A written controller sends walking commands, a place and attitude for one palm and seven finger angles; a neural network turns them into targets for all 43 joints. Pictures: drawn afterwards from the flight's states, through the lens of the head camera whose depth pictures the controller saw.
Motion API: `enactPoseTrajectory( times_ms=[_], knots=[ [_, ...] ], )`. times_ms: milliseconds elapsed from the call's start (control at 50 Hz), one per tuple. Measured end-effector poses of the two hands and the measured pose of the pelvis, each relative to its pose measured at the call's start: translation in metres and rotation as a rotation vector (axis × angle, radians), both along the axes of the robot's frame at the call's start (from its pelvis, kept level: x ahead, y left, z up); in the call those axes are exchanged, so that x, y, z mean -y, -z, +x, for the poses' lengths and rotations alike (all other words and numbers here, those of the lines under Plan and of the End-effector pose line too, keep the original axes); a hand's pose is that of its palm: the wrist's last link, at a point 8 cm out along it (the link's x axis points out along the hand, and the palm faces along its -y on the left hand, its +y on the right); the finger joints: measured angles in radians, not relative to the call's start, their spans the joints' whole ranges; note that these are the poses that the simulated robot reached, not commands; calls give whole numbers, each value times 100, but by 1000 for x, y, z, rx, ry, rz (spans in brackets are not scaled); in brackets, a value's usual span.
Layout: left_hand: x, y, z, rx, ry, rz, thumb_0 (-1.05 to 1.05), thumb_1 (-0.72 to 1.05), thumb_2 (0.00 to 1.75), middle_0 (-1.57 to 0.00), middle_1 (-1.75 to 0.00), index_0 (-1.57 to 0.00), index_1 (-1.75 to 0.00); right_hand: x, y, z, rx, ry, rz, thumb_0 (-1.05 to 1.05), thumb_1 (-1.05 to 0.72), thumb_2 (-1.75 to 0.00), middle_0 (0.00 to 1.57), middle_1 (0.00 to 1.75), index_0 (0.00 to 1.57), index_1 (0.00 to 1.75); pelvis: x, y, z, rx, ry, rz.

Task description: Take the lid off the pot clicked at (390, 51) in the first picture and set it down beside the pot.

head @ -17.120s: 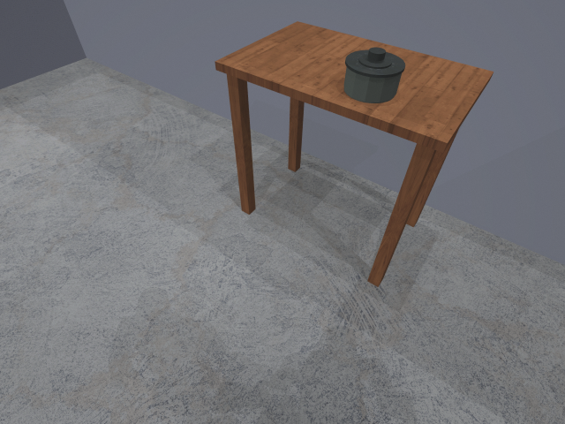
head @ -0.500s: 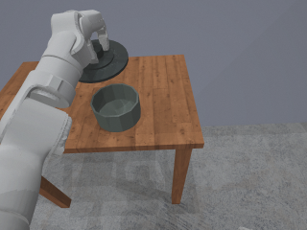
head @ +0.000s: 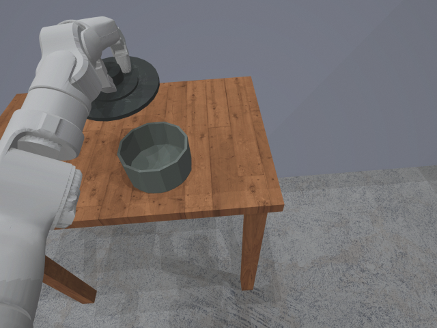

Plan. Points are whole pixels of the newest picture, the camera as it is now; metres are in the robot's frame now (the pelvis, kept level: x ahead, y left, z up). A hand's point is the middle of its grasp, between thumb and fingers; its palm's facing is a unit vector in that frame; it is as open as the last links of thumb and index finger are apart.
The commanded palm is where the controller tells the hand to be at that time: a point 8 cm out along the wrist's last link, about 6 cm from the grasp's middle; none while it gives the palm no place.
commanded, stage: move the lid sideways beside the pot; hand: left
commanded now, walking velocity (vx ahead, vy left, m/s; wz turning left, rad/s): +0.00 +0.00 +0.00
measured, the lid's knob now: (109, 74) +0.51 +0.18 +0.22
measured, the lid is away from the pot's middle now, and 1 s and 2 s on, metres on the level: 0.05 0.17 0.23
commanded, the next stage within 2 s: lower the lid onto the table in 1.76 s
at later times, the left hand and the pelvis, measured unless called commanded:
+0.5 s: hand (62, 80) +0.46 +0.23 +0.25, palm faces -0.25 -0.09 -0.96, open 7.5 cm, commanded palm +0.45 +0.24 +0.31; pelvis +0.00 +0.01 +0.00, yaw +2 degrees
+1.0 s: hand (24, 85) +0.45 +0.29 +0.25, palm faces -0.26 -0.11 -0.96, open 7.5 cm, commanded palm +0.45 +0.30 +0.31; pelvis -0.01 +0.01 +0.00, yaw +1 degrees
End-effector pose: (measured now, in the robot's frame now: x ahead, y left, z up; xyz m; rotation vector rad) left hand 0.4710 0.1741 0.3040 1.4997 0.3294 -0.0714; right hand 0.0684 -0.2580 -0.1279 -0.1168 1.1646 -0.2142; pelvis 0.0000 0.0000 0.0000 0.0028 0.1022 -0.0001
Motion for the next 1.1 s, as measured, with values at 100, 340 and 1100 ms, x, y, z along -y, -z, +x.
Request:
enactPoseTrajectory(
  times_ms=[100,340,1100],
  knots=[
    [-21,5,-4,-30,-46,-2,1,28,67,-64,-98,-65,-99,2,-3,9,0,-13,-12,0,-91,-90,20,30,20,30,0,0,1,2,-12,-2],
    [-45,2,-10,-8,-35,7,1,28,67,-64,-98,-65,-99,3,-13,30,36,-40,-37,0,-91,-90,20,30,20,30,-4,1,0,-8,-29,-9],
    [-132,2,-23,-30,-159,-1,1,28,67,-64,-98,-65,-99,6,-10,-22,-95,46,-58,0,-91,-90,20,30,20,30,-9,1,-6,-17,-14,-22]
  ],
)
